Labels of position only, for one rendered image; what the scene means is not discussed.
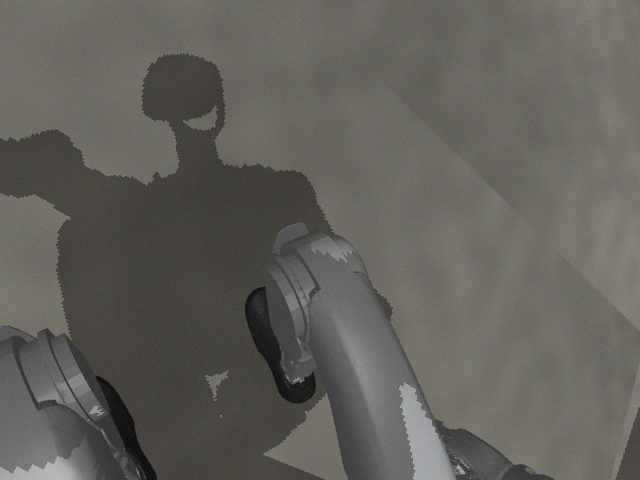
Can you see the left robot foot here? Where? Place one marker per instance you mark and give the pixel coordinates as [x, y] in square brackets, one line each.
[126, 428]

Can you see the right robot hand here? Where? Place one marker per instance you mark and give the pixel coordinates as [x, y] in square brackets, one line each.
[471, 455]

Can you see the right robot arm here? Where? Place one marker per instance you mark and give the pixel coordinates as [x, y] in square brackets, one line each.
[523, 472]

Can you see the right robot foot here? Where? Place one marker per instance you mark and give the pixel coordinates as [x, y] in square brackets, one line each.
[257, 316]

